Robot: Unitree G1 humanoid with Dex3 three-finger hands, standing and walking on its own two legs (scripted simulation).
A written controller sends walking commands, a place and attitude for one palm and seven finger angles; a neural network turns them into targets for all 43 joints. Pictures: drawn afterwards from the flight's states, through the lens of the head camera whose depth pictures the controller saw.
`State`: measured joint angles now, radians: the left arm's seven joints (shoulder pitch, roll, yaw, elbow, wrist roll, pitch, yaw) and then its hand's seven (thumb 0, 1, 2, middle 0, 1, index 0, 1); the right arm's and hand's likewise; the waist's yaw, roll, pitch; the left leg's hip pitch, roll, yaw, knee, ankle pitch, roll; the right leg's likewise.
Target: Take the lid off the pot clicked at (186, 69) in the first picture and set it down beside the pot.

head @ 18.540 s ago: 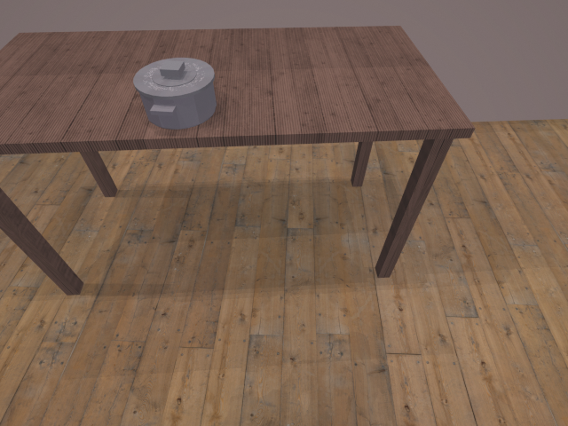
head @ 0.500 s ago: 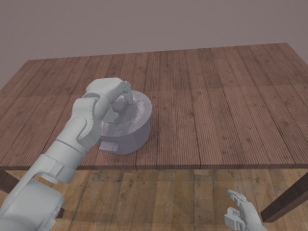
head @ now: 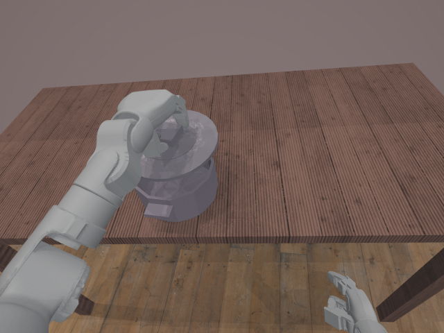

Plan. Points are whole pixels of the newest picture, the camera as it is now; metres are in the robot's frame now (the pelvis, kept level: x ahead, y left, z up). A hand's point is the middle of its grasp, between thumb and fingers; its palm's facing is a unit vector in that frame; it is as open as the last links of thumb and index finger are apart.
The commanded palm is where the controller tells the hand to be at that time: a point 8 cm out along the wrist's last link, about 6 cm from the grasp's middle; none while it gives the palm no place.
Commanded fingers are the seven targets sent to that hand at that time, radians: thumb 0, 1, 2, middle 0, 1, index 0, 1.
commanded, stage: lift the lid straight up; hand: left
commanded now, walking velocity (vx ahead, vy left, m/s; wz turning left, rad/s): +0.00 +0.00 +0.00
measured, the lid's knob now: (167, 134) +0.44 +0.12 +0.15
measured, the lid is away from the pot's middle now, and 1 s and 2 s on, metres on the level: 0.01 0.01 0.11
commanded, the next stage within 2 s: move the lid sideways beside the pot in 0.96 s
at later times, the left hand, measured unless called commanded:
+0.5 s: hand (153, 116) +0.40 +0.12 +0.22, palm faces -0.09 -0.03 -1.00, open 8.1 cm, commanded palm +0.37 +0.14 +0.30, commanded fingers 0.00 0.47 1.21 -0.92 -0.92 -0.88 -0.84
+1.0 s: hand (143, 103) +0.40 +0.13 +0.24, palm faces -0.08 -0.04 -1.00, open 8.1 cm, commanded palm +0.37 +0.15 +0.32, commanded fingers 0.00 0.47 1.21 -0.92 -0.92 -0.88 -0.84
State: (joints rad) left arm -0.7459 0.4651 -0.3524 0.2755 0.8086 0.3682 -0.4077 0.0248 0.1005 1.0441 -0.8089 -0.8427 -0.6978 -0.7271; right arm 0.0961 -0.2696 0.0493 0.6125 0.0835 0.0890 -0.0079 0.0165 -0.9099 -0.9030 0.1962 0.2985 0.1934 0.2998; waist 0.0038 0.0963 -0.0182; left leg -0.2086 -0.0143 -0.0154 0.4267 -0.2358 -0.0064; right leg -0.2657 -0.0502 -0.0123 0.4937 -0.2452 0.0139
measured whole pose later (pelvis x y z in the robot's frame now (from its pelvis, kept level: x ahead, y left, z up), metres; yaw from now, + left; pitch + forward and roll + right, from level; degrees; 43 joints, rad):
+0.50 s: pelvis -0.01 +0.00 +0.00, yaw +0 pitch +0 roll +1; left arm -0.83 0.49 -0.35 0.24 0.80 0.37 -0.44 0.02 0.10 1.05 -0.82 -0.84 -0.70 -0.73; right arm 0.09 -0.27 0.06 0.60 0.09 0.08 -0.01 0.02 -0.91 -0.90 0.20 0.30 0.19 0.30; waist 0.02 0.10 -0.03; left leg -0.21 -0.02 -0.01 0.42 -0.22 0.00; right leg -0.27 -0.05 -0.01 0.49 -0.23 0.02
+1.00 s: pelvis -0.01 +0.00 +0.00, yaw +0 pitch +1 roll +1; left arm -0.90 0.52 -0.32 0.28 0.81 0.38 -0.49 0.02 0.10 1.05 -0.82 -0.85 -0.70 -0.73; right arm 0.11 -0.28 0.06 0.60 0.09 0.07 -0.02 0.02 -0.91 -0.90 0.20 0.30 0.19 0.30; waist 0.01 0.09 -0.02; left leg -0.22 -0.01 -0.01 0.42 -0.22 0.00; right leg -0.28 -0.05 -0.01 0.49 -0.22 0.01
